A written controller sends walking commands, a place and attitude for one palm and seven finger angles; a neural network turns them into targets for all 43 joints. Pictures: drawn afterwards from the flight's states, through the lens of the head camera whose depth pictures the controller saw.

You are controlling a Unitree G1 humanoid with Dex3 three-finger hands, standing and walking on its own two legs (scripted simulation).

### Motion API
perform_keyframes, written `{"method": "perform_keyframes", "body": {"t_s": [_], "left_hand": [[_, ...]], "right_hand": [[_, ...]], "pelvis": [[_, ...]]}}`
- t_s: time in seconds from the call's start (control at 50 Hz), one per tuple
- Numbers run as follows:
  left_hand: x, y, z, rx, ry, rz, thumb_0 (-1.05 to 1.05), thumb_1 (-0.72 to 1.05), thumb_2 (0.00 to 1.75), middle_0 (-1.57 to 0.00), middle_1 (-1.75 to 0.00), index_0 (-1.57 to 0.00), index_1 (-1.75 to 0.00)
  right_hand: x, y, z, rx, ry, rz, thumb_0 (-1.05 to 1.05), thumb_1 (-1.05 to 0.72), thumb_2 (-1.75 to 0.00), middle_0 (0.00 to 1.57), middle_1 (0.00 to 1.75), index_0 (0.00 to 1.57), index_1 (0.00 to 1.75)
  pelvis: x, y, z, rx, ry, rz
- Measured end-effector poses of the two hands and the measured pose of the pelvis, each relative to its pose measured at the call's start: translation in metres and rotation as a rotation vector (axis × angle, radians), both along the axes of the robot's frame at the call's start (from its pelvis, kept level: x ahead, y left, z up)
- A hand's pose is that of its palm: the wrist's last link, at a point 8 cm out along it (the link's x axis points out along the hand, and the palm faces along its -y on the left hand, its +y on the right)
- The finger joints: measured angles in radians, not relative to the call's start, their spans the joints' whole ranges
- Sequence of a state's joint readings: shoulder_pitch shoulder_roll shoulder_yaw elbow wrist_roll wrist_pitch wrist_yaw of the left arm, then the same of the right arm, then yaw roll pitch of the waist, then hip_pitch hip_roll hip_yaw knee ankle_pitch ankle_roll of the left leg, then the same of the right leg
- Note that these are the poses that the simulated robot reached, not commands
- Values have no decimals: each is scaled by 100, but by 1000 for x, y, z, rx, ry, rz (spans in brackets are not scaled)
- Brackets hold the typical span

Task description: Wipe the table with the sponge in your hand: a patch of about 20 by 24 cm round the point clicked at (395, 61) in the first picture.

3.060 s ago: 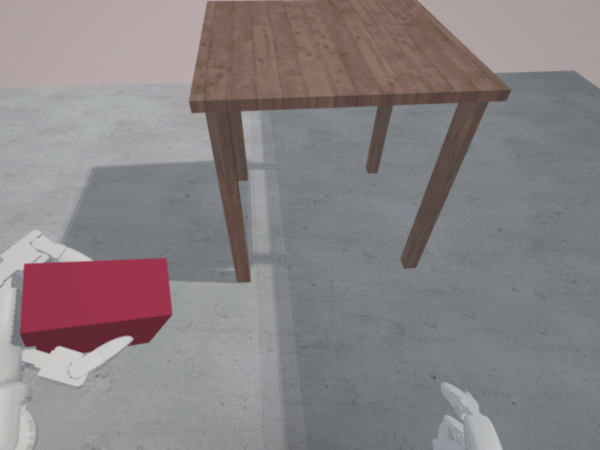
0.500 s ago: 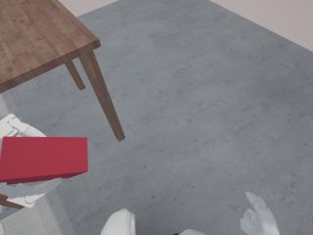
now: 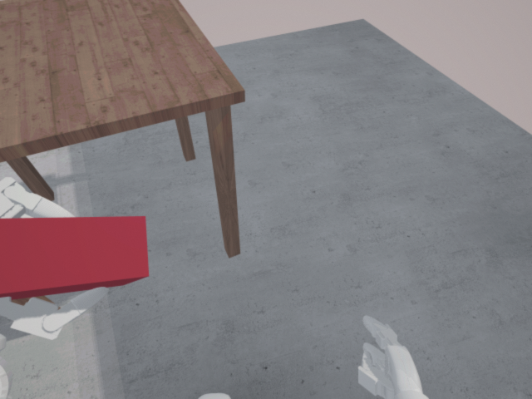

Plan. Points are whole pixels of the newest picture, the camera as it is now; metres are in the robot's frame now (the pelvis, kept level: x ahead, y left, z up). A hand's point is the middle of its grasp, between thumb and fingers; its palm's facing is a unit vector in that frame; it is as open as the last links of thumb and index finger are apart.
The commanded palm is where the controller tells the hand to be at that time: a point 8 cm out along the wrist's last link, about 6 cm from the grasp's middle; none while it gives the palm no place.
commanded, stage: take the last steps up to it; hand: left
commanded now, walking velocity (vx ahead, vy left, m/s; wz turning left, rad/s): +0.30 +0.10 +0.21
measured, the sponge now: (93, 258) +0.22 +0.21 +0.17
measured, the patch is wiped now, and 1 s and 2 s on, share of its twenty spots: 0.00 0.00 0.00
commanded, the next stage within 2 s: come to a stop and stand still in 1.98 s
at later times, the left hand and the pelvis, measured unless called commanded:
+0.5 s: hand (24, 266) +0.20 +0.27 +0.17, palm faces +0.49 -0.77 -0.42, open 10.2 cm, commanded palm +0.14 +0.30 +0.18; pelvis +0.01 +0.01 -0.01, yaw +5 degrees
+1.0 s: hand (74, 213) +0.28 +0.27 +0.15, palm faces +0.48 -0.76 -0.44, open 10.2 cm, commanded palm +0.22 +0.30 +0.18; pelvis +0.09 +0.01 +0.00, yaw +6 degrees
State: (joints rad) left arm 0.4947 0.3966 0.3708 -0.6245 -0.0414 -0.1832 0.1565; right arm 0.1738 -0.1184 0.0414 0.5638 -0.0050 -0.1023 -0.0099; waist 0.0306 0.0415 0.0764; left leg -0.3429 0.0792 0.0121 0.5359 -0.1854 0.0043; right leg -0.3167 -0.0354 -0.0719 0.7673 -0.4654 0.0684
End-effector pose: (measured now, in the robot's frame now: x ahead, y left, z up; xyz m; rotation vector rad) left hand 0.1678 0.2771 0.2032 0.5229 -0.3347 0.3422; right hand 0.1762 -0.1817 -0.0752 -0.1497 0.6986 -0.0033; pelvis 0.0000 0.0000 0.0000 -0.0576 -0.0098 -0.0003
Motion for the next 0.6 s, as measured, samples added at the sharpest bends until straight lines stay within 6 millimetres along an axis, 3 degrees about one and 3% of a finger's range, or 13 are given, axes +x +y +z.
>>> {"method": "perform_keyframes", "body": {"t_s": [0.06,0.16,0.24,0.34,0.46,0.6], "left_hand": [[-12,-4,-3,14,17,64,-1,-49,100,-72,-136,-73,-136],[-23,-19,-27,-65,81,126,-1,-49,101,-72,-136,-73,-136],[-22,-26,-35,-101,135,112,-1,-50,101,-72,-136,-73,-136],[-16,-18,-27,-36,134,77,-1,-50,101,-72,-136,-73,-136],[-12,17,-15,12,11,86,-1,-50,101,-72,-136,-72,-136],[8,44,-19,-16,1,115,-1,-50,101,-72,-137,-72,-136]], "right_hand": [[-1,-11,-9,19,-2,15,1,-90,-90,20,30,21,30],[-13,-48,-26,-27,57,8,1,-90,-90,20,30,20,30],[-26,-77,-22,-99,119,-37,1,-91,-90,20,30,20,30],[-34,-97,-10,-180,148,-84,1,-91,-90,20,30,20,30],[-24,-81,-6,-236,118,-102,1,-91,-90,19,30,20,30],[-1,-15,-8,-95,70,-69,1,-91,-90,19,30,20,30]], "pelvis": [[-6,-13,-5,17,0,8],[-11,-27,-8,52,-13,47],[-8,-28,2,77,-4,66],[-6,-22,6,83,14,93],[5,5,-7,58,27,93],[19,19,-3,47,21,94]]}}
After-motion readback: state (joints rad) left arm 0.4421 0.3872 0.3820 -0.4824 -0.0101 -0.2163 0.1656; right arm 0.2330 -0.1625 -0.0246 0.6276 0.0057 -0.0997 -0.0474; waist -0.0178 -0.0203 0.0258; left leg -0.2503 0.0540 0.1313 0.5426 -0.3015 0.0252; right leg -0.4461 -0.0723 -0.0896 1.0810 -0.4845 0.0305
